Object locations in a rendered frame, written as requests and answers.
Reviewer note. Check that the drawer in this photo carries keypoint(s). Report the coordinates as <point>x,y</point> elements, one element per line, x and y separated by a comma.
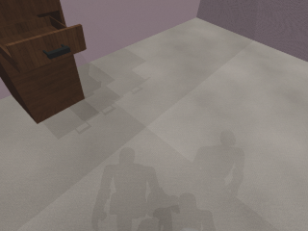
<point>22,43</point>

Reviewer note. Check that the cabinet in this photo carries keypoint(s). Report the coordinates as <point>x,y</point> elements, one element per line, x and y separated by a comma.
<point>49,89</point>

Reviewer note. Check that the handle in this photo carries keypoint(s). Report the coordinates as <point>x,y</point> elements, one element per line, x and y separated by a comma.
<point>57,52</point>

